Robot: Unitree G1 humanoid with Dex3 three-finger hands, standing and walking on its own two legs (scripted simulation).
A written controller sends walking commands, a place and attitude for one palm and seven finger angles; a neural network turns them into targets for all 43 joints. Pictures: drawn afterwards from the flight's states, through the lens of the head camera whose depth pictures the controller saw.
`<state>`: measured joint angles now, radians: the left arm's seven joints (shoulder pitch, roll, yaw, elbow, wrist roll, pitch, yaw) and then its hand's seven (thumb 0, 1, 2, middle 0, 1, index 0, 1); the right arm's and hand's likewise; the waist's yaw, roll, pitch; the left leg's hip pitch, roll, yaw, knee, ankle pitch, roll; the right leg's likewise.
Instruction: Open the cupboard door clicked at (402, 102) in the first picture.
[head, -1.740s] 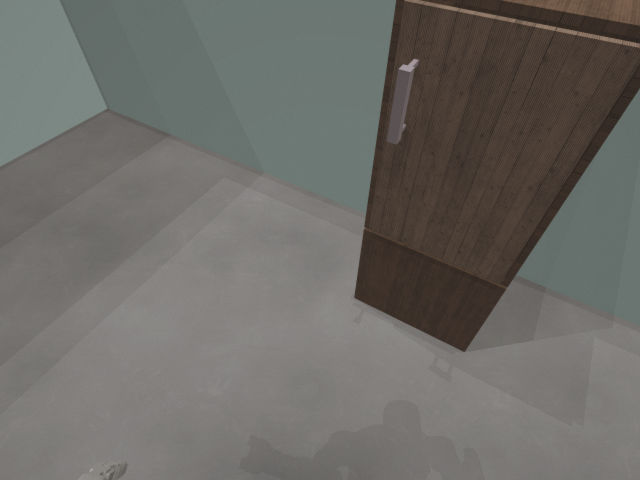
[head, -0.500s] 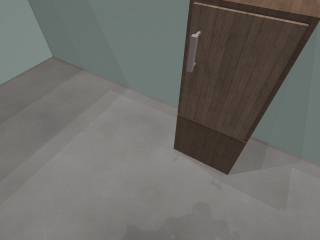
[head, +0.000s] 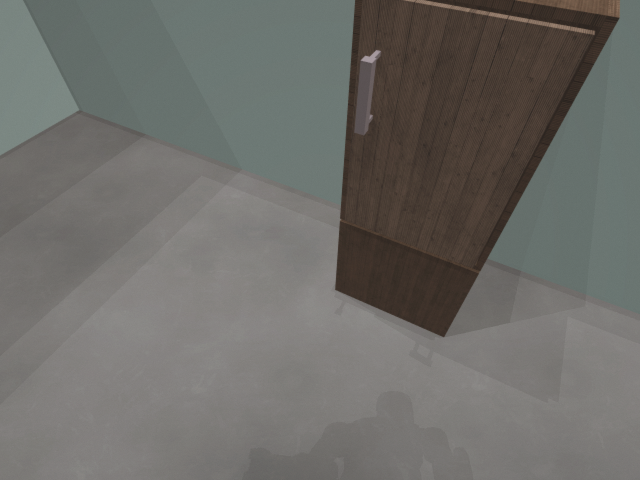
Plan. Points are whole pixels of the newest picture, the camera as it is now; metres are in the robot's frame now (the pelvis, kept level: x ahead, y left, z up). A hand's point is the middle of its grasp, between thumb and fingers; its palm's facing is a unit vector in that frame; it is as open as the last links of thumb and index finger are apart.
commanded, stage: turn to face it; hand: left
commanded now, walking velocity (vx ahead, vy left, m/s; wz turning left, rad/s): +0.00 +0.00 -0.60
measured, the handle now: (368, 93) +0.81 -0.04 +0.07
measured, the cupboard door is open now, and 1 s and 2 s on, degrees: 0 0 0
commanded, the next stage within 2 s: take the last steps up to it in 0.70 s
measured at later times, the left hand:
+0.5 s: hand out of the picture +0.04 +0.17 -0.16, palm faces -0.16 -0.96 -0.25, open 7.4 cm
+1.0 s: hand out of the picture +0.10 +0.18 -0.17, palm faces -0.40 -0.90 -0.20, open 7.4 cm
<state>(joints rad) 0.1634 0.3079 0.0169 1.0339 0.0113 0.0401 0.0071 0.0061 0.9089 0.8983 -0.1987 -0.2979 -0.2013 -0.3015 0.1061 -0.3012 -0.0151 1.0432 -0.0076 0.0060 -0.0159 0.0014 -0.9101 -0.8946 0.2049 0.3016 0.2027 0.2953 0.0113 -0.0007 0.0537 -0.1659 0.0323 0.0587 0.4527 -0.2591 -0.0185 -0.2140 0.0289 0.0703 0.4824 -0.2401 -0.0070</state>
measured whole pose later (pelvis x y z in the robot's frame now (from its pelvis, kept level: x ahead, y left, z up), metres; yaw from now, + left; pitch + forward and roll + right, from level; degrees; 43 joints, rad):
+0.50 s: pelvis -0.03 -0.01 +0.00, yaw -13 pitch +1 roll +2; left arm 0.27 0.18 0.05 0.93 0.02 0.04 0.00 0.01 0.91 0.90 -0.20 -0.30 -0.20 -0.30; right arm 0.15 -0.24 -0.06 0.95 -0.01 0.05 -0.02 0.00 -0.91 -0.89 0.20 0.30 0.20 0.30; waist 0.02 0.01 0.07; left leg -0.43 0.03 -0.02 0.99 -0.38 -0.07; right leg -0.32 0.09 0.11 0.47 -0.16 -0.06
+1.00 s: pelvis -0.04 +0.03 +0.00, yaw -24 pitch -1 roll -1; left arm 0.22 0.21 0.05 0.98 0.02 0.04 -0.02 0.01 0.91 0.90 -0.19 -0.30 -0.20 -0.30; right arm 0.33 -0.17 -0.02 1.03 -0.03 -0.02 -0.02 0.00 -0.91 -0.89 0.21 0.30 0.20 0.30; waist -0.04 0.01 0.02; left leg -0.16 0.05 0.10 0.49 -0.32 0.01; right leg -0.27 -0.01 -0.05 0.64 -0.41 0.01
